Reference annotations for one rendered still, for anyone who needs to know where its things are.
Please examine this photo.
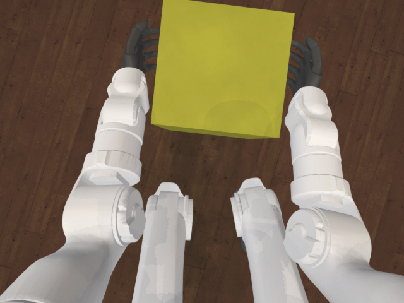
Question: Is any robot right thigh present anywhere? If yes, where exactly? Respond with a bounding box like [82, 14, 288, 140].
[230, 186, 309, 303]

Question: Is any robot right upper arm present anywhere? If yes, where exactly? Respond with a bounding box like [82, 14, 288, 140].
[283, 206, 404, 303]

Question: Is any right robot hand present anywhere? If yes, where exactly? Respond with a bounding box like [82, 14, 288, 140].
[286, 35, 323, 97]

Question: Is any robot left forearm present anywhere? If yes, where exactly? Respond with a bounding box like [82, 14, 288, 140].
[62, 67, 150, 235]

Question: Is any left robot hand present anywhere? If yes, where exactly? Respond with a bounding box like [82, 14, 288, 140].
[121, 20, 160, 74]

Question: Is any robot left upper arm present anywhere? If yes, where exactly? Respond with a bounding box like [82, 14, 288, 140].
[0, 184, 146, 303]

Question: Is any left robot shin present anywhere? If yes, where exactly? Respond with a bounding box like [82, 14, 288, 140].
[145, 182, 184, 219]

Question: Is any carton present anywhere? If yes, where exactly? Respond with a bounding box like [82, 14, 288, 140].
[151, 0, 295, 139]

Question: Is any robot right forearm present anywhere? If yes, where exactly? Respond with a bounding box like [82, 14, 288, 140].
[285, 86, 365, 226]

